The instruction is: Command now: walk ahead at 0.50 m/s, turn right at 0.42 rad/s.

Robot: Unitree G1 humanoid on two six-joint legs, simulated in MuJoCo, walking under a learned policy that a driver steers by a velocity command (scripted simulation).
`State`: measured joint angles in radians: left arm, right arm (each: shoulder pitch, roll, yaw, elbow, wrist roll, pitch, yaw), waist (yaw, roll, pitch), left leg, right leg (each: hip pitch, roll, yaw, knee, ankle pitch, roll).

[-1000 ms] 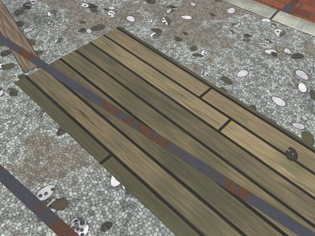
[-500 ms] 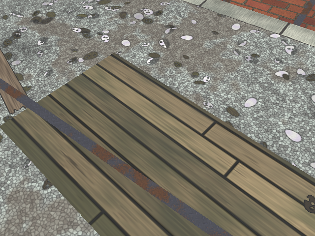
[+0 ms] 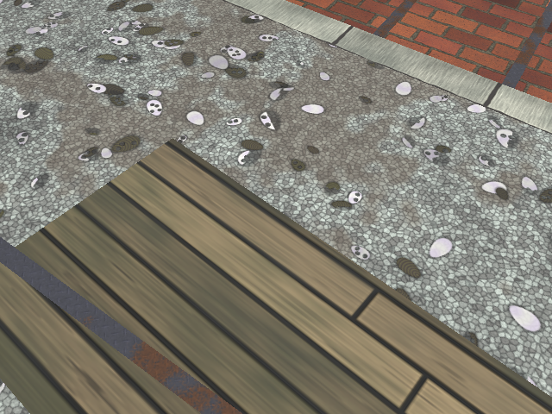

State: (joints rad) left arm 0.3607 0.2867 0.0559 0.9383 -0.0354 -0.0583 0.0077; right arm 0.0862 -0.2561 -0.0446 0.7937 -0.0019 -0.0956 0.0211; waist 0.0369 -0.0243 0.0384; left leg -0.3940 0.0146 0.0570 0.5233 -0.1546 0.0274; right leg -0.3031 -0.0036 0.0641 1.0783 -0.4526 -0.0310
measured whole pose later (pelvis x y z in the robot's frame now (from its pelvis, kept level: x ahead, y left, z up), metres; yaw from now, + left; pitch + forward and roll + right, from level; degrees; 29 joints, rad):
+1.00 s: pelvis +0.24 +0.00 +0.01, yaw -35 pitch +1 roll -1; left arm 0.18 0.36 0.11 0.67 -0.02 0.06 0.03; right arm 0.16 -0.27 -0.06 0.80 -0.01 0.00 -0.04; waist -0.01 -0.05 0.04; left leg -0.25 0.03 0.01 0.45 -0.23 0.00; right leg -0.55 0.09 0.11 1.12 -0.40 0.06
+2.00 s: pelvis +0.33 -0.12 +0.02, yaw -49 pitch +2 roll -1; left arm 0.15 0.30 0.06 0.72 -0.01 -0.06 -0.03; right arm 0.42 -0.26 -0.03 0.85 0.00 -0.07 0.00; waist -0.07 -0.04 0.01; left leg 0.01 -0.01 0.03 0.23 -0.27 0.03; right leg -0.64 -0.08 0.02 0.76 -0.06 0.02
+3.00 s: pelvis +0.73 -0.53 +0.02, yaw -27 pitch +2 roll -1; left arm 0.08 0.31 0.05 0.72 0.01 -0.09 0.00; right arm 0.33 -0.28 -0.06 0.68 0.01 -0.05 0.00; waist -0.05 -0.03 0.05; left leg -0.19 -0.11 -0.09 0.35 -0.18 0.09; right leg -0.66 -0.10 0.10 0.85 -0.13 0.06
